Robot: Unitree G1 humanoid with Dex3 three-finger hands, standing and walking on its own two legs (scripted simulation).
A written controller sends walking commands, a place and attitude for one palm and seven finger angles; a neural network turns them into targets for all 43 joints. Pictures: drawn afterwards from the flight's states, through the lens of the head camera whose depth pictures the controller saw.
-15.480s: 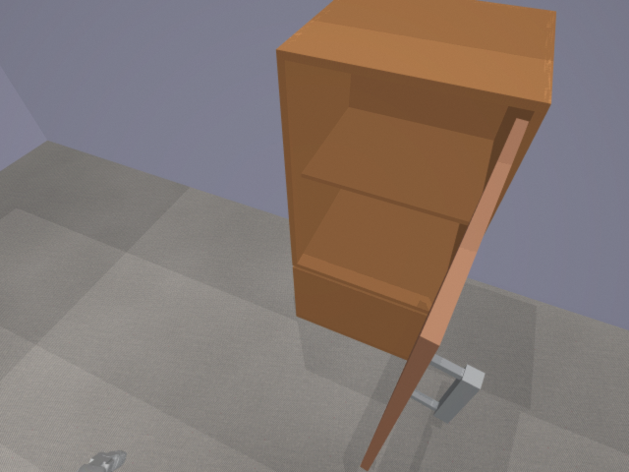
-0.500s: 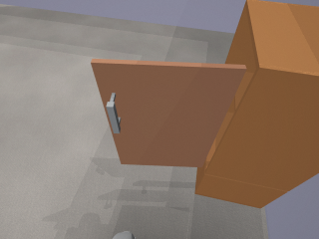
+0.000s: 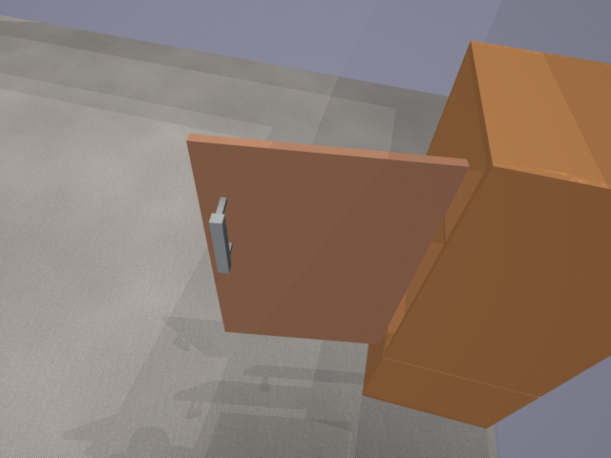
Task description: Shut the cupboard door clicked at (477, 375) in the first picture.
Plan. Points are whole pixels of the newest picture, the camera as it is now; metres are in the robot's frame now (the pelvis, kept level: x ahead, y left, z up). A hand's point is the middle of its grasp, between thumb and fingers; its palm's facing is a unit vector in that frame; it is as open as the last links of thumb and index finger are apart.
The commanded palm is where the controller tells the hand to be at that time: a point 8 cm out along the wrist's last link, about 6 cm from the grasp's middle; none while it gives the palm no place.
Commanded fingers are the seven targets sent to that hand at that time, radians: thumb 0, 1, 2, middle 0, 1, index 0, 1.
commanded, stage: come to a stop and stand still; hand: left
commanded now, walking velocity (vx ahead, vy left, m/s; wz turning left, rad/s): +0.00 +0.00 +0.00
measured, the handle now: (223, 236) +0.45 +0.18 -0.01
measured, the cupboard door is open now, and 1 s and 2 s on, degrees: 100 100 100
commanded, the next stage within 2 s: look again from close up in 0.40 s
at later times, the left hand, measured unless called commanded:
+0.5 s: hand out of the picture -0.01 +0.15 -0.18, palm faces +0.03 -0.99 -0.12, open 7.4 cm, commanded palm none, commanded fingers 0.00 0.90 0.90 -0.20 -0.30 -0.20 -0.30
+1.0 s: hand out of the picture -0.06 +0.17 -0.18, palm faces +0.02 -0.98 -0.18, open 7.4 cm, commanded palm none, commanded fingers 0.00 0.90 0.90 -0.20 -0.30 -0.20 -0.30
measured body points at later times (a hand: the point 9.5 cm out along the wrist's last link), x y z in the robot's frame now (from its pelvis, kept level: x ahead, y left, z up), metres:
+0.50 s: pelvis +0.00 +0.01 +0.00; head +0.01 +0.03 +0.45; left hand -0.01 +0.21 -0.17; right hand -0.02 -0.19 -0.16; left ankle +0.00 +0.05 -0.74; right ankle -0.01 -0.14 -0.74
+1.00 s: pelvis -0.03 +0.01 +0.00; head -0.06 +0.01 +0.45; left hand -0.06 +0.23 -0.17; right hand +0.00 -0.23 -0.15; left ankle +0.00 +0.05 -0.74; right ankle -0.01 -0.14 -0.74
